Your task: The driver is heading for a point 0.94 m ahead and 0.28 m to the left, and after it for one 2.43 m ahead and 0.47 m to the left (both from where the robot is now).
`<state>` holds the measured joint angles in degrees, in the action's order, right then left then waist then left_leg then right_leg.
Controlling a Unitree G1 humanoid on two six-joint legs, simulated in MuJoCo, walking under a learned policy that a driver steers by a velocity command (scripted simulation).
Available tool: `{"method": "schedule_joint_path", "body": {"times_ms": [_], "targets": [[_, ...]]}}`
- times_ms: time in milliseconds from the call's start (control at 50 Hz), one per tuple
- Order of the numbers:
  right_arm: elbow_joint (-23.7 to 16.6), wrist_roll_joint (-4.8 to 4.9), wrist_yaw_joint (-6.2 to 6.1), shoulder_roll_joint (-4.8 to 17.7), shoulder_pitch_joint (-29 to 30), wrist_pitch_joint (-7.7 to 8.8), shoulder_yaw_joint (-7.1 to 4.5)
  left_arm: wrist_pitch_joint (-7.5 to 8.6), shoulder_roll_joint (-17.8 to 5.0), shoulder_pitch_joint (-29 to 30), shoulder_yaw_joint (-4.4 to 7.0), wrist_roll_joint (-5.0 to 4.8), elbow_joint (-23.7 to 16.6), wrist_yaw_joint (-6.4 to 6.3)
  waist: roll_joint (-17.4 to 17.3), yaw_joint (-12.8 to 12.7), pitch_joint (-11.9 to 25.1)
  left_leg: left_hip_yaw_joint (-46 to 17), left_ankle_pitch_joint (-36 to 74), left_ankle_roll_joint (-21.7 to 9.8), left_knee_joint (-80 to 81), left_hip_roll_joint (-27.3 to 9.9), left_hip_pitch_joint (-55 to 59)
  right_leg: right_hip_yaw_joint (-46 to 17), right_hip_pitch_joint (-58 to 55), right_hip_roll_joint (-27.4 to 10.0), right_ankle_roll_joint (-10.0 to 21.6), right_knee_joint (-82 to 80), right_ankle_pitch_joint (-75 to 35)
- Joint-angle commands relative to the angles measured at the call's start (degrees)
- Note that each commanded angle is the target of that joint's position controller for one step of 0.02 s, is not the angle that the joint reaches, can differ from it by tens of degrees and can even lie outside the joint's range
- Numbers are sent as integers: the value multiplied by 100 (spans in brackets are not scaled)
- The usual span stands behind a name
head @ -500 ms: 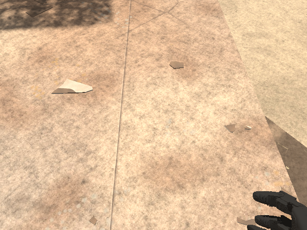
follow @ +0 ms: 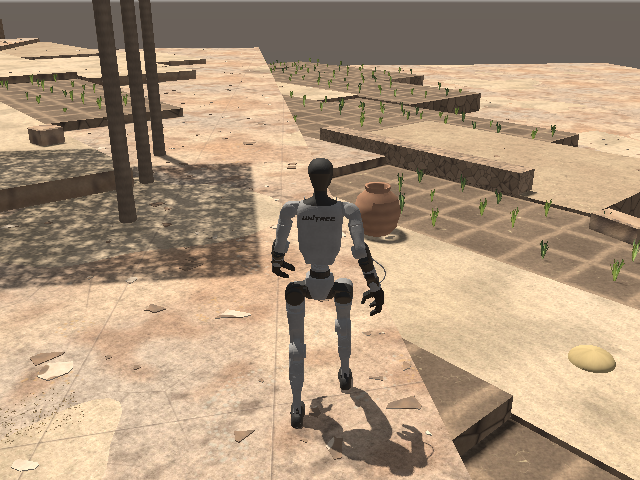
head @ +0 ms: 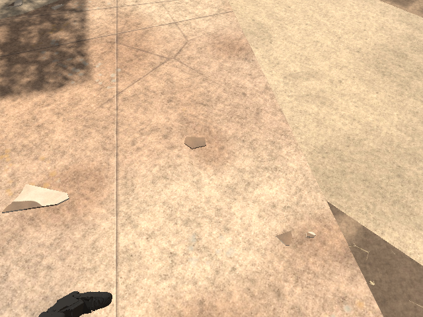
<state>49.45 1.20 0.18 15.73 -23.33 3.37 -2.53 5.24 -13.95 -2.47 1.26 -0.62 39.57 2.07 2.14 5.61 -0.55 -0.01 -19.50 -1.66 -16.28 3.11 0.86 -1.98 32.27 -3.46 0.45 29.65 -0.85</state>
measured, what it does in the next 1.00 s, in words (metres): walks ahead, turning left: right foot, then left foot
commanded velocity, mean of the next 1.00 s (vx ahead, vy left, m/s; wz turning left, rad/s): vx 0.50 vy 0.00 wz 0.48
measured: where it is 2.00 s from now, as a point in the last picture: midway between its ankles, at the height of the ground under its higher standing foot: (94, 184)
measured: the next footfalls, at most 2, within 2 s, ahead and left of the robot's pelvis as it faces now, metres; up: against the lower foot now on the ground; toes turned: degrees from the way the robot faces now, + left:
right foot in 0.04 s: +0.20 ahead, -0.13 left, +0.00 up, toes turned +1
left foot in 0.56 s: +0.42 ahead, +0.18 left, +0.00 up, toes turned +21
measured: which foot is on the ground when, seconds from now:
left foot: down 0.00-0.06, up 0.08-0.54, down 0.56-1.00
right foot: up 0.00-0.02, down 0.04-0.58, up 0.60-1.00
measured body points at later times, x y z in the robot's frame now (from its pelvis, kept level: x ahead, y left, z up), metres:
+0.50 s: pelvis +0.26 +0.01 +0.00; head +0.29 +0.03 +0.44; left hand +0.21 +0.30 -0.13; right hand +0.52 -0.16 -0.09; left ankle +0.38 +0.17 -0.71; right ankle +0.16 -0.13 -0.73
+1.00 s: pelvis +0.51 +0.12 +0.00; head +0.53 +0.15 +0.45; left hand +0.59 +0.44 -0.08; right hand +0.71 -0.10 -0.10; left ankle +0.39 +0.16 -0.73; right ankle +0.74 +0.08 -0.71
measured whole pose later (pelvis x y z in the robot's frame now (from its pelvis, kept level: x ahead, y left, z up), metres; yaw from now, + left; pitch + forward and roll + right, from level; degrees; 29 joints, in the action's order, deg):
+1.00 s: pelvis +0.51 +0.12 +0.00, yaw +31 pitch +2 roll +0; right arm 41.7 1.0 -0.4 16.1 -19.9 2.9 -3.4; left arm 5.6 -15.6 -2.7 2.2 -0.1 40.4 1.7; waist 2.6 4.4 -0.6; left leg -8.1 -19.1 -4.2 -22.0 5.9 -4.3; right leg -2.7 33.1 -2.1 -1.6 30.7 -2.7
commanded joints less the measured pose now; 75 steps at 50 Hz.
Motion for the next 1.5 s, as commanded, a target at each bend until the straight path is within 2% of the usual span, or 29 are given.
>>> {"method": "schedule_joint_path", "body": {"times_ms": [20,40,60,80,100,120,160,220,460,520,560,580,600,620,640,660,700,860,960,1020,1060,1080,1100,1120,1140,1180,1260,1380,1500], "targets": [[-240,4,-60,1068,114,-37,-249,176,-886,-462,324,0,-266,-7,-658,-726,193,-987,3191,-747,-788,-1443,-214,178,-1228,264,256,-450,470],[-316,-61,-52,829,143,-18,-154,190,-1213,-1398,454,68,-68,-65,-534,-1138,976,-755,3026,-547,-2041,-1102,-891,-109,-2827,-135,523,-169,243],[-529,-107,-34,236,-253,69,22,156,-1786,-2244,597,195,19,-132,586,-1216,2045,-268,1105,-132,-4255,-314,-2955,-2062,-5247,-1638,1193,-72,413],[-486,29,-17,216,-534,161,52,92,-1533,-2449,547,142,106,-116,1512,-1174,2628,-677,-1400,3,-5451,-21,-4065,-3862,-5758,-2230,1651,-848,1353],[-512,165,-22,822,-126,177,-124,64,-1081,-2121,415,96,59,-133,843,-1230,1732,-898,-1087,3,-5943,-359,-4548,-3239,-5083,-2023,1390,-1038,1823],[-631,161,-29,865,307,163,-153,46,-873,-1758,346,70,30,-153,529,-1119,1085,-702,-575,1,-5915,-629,-4609,-2397,-4283,-1817,1187,-1165,1714],[-682,53,-49,708,534,46,-199,85,-572,-1132,253,94,64,-139,373,-757,317,-656,123,48,-5359,-972,-4180,-1342,-2949,-1340,1001,-1670,1151],[-708,62,-35,385,383,-163,-174,189,-628,-866,310,128,182,-139,354,-481,32,-596,533,151,-5174,-1075,-3820,-460,-2247,-1212,1035,-2117,374],[-1551,4,300,270,2156,-129,-99,-81,-1287,-1430,558,-43,621,-271,9,-931,-491,72,1650,-122,-2257,-928,-4126,1093,-3493,-1410,791,-1925,-534],[-1610,-12,324,538,1796,-166,-243,-209,-1505,-1342,628,-105,602,-302,255,-584,-75,554,787,-447,-2119,-423,-3213,1374,-3767,-1372,587,-800,-2893],[-1170,20,217,1116,111,-203,-584,-266,-1366,-1303,561,-99,547,-333,12,297,816,573,1120,-833,-1593,73,-693,1650,-2788,-951,238,1607,-2992],[-1079,51,88,1753,-298,-245,-739,-203,-737,-1547,366,150,334,-319,-1284,126,1159,-1666,1093,-1400,-1399,-1243,994,1634,-693,-378,-104,3651,799],[-1351,19,142,1943,-94,-134,-687,26,-507,-1635,226,99,71,-263,-1739,-188,2106,-4816,-64,-2408,-326,-2243,2055,269,866,615,-262,5022,3644],[-1353,-7,196,1399,-67,-48,-541,183,-1065,-906,354,-136,-46,-198,-913,166,1773,-4393,-128,-2058,23,-2159,1928,-325,1515,289,-154,5183,3215],[-1322,-17,193,1182,118,8,-475,268,-1059,-699,338,-203,-137,-177,-829,34,1100,-3553,203,-1843,-21,-1970,1230,-238,1639,61,-24,4837,2701],[-1374,-8,182,1025,525,24,-423,293,-999,-728,332,-67,-54,-234,-326,-250,725,-2918,765,-1616,-62,-1704,369,-248,1280,-198,-11,4333,2278],[-1544,-98,138,773,1007,25,-326,180,-1078,-897,407,92,-1,-254,-493,-613,472,-2275,1704,-1492,120,-1384,-720,-281,526,-403,-79,3741,1854],[-1277,-30,-90,895,558,30,-339,41,-560,65,216,108,-240,-190,-653,-297,151,-1298,1980,-1175,247,-871,-1387,-47,155,-19,-463,1002,-254],[-979,-8,-84,933,105,9,-326,154,-694,660,221,29,-447,-25,-708,-16,-87,-1673,1661,-1119,-49,-1246,-802,-60,77,124,-214,112,-380],[-896,-26,-96,971,109,-55,-347,203,-830,445,283,27,-464,14,-889,-171,-107,-1938,2240,-1003,-383,-1466,-330,15,-136,203,60,-133,338],[-928,-38,-90,852,268,-91,-296,240,-1048,-498,421,71,-231,-29,-836,-681,421,-1633,3627,-770,-1417,-1069,-400,205,-1542,331,376,-425,272],[-1061,-106,-91,655,342,-85,-197,253,-1329,-1440,499,150,-119,-61,-445,-1093,1262,-1319,3033,-548,-2856,-736,-1149,-606,-3096,-452,775,-187,49],[-1056,-20,-82,236,-495,-2,-70,194,-1785,-2135,643,168,93,-57,1126,-920,2078,-762,297,-36,-5013,192,-3307,-3023,-5268,-1673,1754,-455,997],[-1026,35,-72,526,-385,63,-86,168,-1337,-2306,540,-13,203,-5,1216,-1054,1920,-1079,-1325,-2,-5681,164,-4293,-4231,-5357,-1893,1812,-1213,2443],[-1119,96,-56,907,287,82,-194,138,-1015,-1942,441,-46,152,-32,588,-1127,982,-1067,-881,-35,-5959,-172,-4693,-3529,-4619,-1717,1527,-1329,2915],[-1305,-55,-38,808,955,108,-181,60,-798,-1321,327,61,61,-52,32,-867,127,-674,-96,-32,-5406,-627,-4484,-2389,-3157,-1260,1328,-1610,2038],[-1207,-80,-19,460,706,43,-138,125,-776,-1212,292,59,138,-62,323,-538,87,-447,393,103,-4558,-913,-3864,-1366,-2359,-848,1320,-2009,590],[-1431,-99,26,222,1780,122,-24,42,-1073,-1617,354,-21,398,-145,158,-878,-74,-197,2052,246,-2459,-864,-3778,-456,-2471,-619,1139,-2143,-270],[-1692,-32,202,343,2573,277,-67,-154,-1180,-2160,384,-94,657,-214,202,-1008,-243,-245,2023,174,-1311,-537,-3341,-899,-2959,-901,1032,-1621,-188]]}}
